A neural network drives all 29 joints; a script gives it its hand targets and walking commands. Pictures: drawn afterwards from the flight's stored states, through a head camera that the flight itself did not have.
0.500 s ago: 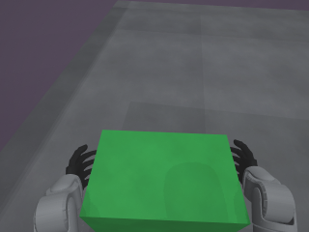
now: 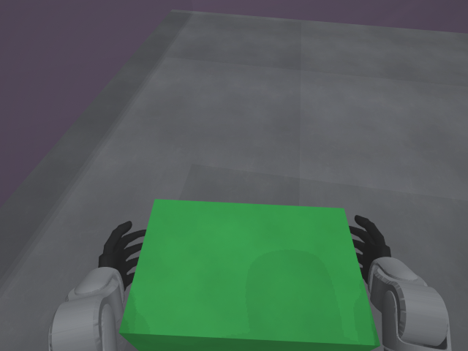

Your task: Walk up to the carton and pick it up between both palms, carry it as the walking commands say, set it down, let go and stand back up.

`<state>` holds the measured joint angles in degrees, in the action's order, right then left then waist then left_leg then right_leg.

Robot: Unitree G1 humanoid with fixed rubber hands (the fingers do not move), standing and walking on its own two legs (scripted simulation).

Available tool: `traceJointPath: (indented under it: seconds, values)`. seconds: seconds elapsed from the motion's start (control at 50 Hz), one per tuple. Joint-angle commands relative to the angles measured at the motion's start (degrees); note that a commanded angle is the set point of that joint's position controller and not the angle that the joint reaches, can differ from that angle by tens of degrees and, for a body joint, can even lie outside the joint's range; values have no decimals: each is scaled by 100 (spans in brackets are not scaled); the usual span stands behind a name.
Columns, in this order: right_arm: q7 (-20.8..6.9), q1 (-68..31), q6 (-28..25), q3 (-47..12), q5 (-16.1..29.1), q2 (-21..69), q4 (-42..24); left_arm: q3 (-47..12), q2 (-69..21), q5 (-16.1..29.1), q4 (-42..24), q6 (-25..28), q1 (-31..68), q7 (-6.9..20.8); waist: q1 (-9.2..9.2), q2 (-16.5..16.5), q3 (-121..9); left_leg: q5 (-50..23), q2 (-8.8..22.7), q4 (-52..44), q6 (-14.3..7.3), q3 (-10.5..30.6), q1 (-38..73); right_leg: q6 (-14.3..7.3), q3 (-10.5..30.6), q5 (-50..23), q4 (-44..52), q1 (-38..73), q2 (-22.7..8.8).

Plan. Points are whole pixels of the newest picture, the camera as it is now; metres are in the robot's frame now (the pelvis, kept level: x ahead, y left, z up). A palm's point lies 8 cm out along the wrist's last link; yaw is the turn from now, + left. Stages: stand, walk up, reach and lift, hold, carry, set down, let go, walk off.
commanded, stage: carry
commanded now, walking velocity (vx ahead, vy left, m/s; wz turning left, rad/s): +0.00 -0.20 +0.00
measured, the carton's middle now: (243, 291) +0.25 -0.01 -0.02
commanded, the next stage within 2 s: none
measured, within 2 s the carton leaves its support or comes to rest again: neither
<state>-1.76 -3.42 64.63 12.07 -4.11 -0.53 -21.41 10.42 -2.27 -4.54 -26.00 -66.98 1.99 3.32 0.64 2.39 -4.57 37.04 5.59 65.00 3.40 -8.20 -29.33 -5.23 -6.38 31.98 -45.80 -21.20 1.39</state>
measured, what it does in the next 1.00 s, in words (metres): walks ahead: left foot, then right foot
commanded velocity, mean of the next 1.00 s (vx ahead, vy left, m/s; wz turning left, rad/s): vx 0.00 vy -0.20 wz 0.00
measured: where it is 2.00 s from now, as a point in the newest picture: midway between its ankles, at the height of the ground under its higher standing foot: (295, 326)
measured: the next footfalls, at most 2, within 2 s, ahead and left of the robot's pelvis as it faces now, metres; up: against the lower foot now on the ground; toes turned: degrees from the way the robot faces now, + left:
left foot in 0.16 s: +0.16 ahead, +0.06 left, +0.00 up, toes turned +9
right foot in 0.38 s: +0.20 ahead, -0.20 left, +0.00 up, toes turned -4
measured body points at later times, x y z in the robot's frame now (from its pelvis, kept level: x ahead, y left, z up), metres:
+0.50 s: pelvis +0.21 -0.13 +0.00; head +0.23 -0.12 +0.45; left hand +0.48 +0.05 +0.06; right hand +0.46 -0.35 +0.07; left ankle +0.13 +0.00 -0.66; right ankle +0.16 -0.20 -0.70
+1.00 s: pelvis +0.37 -0.24 +0.00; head +0.37 -0.22 +0.45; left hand +0.63 -0.06 +0.07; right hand +0.61 -0.45 +0.08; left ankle +0.31 -0.09 -0.69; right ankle +0.35 -0.33 -0.70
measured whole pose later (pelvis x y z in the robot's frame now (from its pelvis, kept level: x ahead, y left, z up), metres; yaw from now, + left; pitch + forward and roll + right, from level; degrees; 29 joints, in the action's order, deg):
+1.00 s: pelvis +0.37 -0.24 +0.00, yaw -2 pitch +3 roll +0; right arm -1.1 -1.7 65.3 12.1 -4.1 0.3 -22.1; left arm 9.4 -1.0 -4.5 -25.1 -67.7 1.5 3.7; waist 0.3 2.6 -3.9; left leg 30.0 10.2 51.1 3.1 -8.9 -21.1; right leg -2.2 -2.8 24.0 -45.4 -23.2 1.8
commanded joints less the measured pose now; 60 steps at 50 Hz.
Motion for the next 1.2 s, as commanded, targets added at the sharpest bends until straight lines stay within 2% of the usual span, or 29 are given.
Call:
traceJointPath:
  seconds: [0.0, 0.06, 0.1, 0.12, 0.14, 0.16, 0.22, 0.26, 0.32, 0.36, 0.38, 0.4, 0.42, 0.46, 0.56, 0.62, 0.66, 0.68, 0.7, 0.72, 0.76, 0.8, 0.88, 0.9, 0.92, 0.94, 0.96, 1.02, 1.18]
  values:
    - [-969, -2969, 22, -4870, 2497, 4748, -2136, -4567, -4411, 2345, -1326, 132, 2661, 771, -270, 1017, -1953, 392, -360, 500, -252, -169, -3166, -444, 2043, -10689, 647, 4803, -1526]
    - [-942, -2811, -7, -4837, 2450, 4632, -2179, -4740, -4326, 2424, -1659, 175, 2872, 768, -196, 718, -1898, -542, -588, -904, -398, -303, -1815, -314, 1538, -10673, 601, 3615, -1193]
    - [-909, -2538, -10, -4855, 2362, 4637, -2030, -4767, -4190, 2501, -1821, 163, 2853, 788, -75, 722, -1954, -2548, -850, -2547, -433, -782, 798, 232, 629, -10353, -28, 1952, -697]
    - [-901, -2311, -26, -4787, 2283, 4619, -1862, -4796, -4064, 2513, -1726, 130, 2857, 817, 167, 628, -2185, -3991, -333, -3037, -763, -340, 2317, 574, 476, -9236, -882, 946, -784]
    - [-893, -1935, -28, -4686, 2220, 4578, -1671, -4772, -3835, 2531, -1734, 113, 2872, 830, 379, -279, -2574, -8671, 1445, -2808, -1806, 1801, 4221, 1107, 369, -5926, -2923, -783, -395]
    - [-866, -2052, 9, -4602, 2174, 4581, -1583, -4856, -4059, 2581, -1720, 100, 3051, 856, 255, -1878, -2528, -11382, 2748, -2804, -2793, 3835, 4548, 1342, 870, 409, -4291, -1756, 726]
    - [-853, -2233, 107, -4620, 1952, 4442, -1151, -4463, -3916, 2391, -834, 145, 2731, 1048, 113, -395, -1068, -7791, 2340, -3439, -2154, 3260, 2980, 791, 1677, 774, -3919, -2337, -299]
    - [-825, -2467, 51, -4643, 2101, 4532, -1259, -4504, -3971, 2428, -778, 178, 2813, 1055, 8, -717, -529, -7119, 1849, -3455, -1453, 2389, 2482, 745, 1127, 1066, -1706, -2325, -585]
    - [-893, -2305, 41, -4616, 2182, 4476, -1338, -4631, -3921, 2451, -1009, 180, 2822, 997, -55, -2041, -1116, -7294, 1233, -2997, -747, 996, 2054, 787, 126, -747, 805, -325, -190]
    - [-933, -2315, 71, -4586, 2210, 4476, -1325, -4590, -4090, 2437, -862, 148, 2770, 971, -218, -1577, -1688, -6356, 1065, -1796, -337, 516, 1118, 553, 265, -2746, 1912, 1663, -293]
    - [-930, -2537, 82, -4727, 2196, 4353, -1609, -4578, -4077, 2388, -803, 166, 2668, 965, -189, 331, -2062, -3218, 462, -417, 88, -49, 26, 108, 1853, -7101, 1878, 2734, -1496]
    - [-948, -3053, 100, -4869, 2339, 4342, -1852, -4480, -4099, 2316, -726, 166, 2682, 928, -129, 1399, -1694, 107, -257, 475, 165, 128, -713, -271, 2645, -10492, 1467, 2785, -2020]
    - [-1010, -3122, 93, -4813, 2422, 4410, -1771, -4442, -4175, 2301, -871, 154, 2858, 871, -166, 859, -1502, 354, -263, 786, 30, 345, -837, -474, 2401, -10704, 1240, 2645, -1955]
    - [-1058, -2822, 85, -4877, 2489, 4638, -1637, -4486, -4180, 2245, -1141, 120, 2823, 827, -140, 543, -1676, 405, -205, 666, -47, 172, -1720, -385, 2071, -10477, 1027, 3533, -1826]
    - [-961, -2945, 19, -4897, 2515, 4630, -2101, -4550, -4322, 2324, -1323, 137, 2636, 780, -233, 1106, -2005, 35, -367, -34, -247, -30, -2510, -518, 2104, -10345, 754, 4260, -1503]
    - [-955, -2917, -15, -4886, 2521, 4559, -2278, -4756, -4306, 2397, -1704, 181, 2890, 759, -149, 678, -1835, -960, -522, -1551, -358, -135, -930, -354, 1466, -10172, 653, 2892, -1220]
    - [-937, -2605, 13, -4863, 2425, 4582, -2023, -4718, -4124, 2360, -1618, 128, 2665, 764, -10, 711, -2049, -2850, -478, -2786, -525, -307, 1424, 242, 747, -9754, -32, 1563, -910]
    - [-948, -2228, 34, -4734, 2319, 4539, -1753, -4748, -4006, 2380, -1581, 89, 2705, 785, 181, 315, -2356, -5690, 520, -2909, -1041, 622, 3189, 711, 624, -7704, -972, 181, -843]
    - [-953, -1904, 25, -4645, 2248, 4449, -1604, -4809, -3928, 2423, -1644, 64, 2821, 799, 274, -1645, -2597, -10293, 2697, -2847, -2277, 3314, 4273, 1230, 565, -2648, -3201, -1346, 4]
    - [-938, -1916, 54, -4595, 2155, 4474, -1408, -4879, -3991, 2463, -1502, 77, 2971, 876, 184, -1771, -2280, -10598, 2681, -3076, -2548, 3609, 3822, 1084, 1252, 410, -3773, -1299, 295]
    - [-932, -2184, 120, -4568, 2044, 4406, -1323, -4737, -4027, 2416, -1171, 108, 2947, 970, 131, -601, -1300, -7778, 2375, -3561, -2160, 3035, 2844, 867, 1443, 461, -3478, -1738, -170]
    - [-904, -2321, 131, -4543, 2091, 4364, -1166, -4591, -3910, 2328, -841, 80, 2863, 998, -7, -957, -623, -7079, 1851, -3653, -1542, 2167, 2264, 790, 1064, 647, -1599, -1704, -442]
    - [-964, -2358, 125, -4530, 2203, 4331, -1240, -4637, -3920, 2343, -861, 72, 2806, 944, -99, -2216, -1054, -7214, 1366, -3139, -860, 1041, 2043, 771, 1, -718, 992, -88, -73]
    - [-993, -2383, 126, -4558, 2209, 4295, -1311, -4626, -3979, 2308, -811, 65, 2717, 936, -178, -2013, -1303, -6905, 1210, -2631, -618, 717, 1857, 694, 17, -1692, 1743, 615, -127]
    - [-991, -2381, 129, -4521, 2186, 4266, -1279, -4620, -4026, 2337, -761, 50, 2747, 943, -204, -1445, -1714, -5779, 1064, -1899, -299, 599, 1100, 485, 625, -2980, 2030, 1701, -545]
    - [-986, -2700, 143, -4724, 2236, 4258, -1536, -4541, -3984, 2281, -705, 69, 2781, 929, -147, 526, -1996, -2633, 434, -642, 77, 16, 107, 23, 2322, -7030, 1979, 2521, -1886]
    - [-1029, -3171, 164, -4862, 2426, 4329, -1716, -4451, -4104, 2224, -695, 111, 2780, 889, -100, 1196, -1588, 121, -54, -136, 126, 248, -102, -362, 2513, -9654, 1489, 2134, -2013]
    - [-1096, -2918, 117, -4818, 2491, 4573, -1512, -4518, -4216, 2228, -1081, 82, 2930, 837, -90, 457, -1807, -2, -92, -191, -45, 328, -770, -394, 1913, -9717, 1249, 2929, -1857]
    - [-1020, -2953, 97, -4873, 2530, 4563, -1869, -4614, -4277, 2219, -1344, 101, 2821, 770, -76, 749, -2083, -1590, -260, -2716, -180, 199, 701, -14, 1474, -9093, 1091, 2189, -1436]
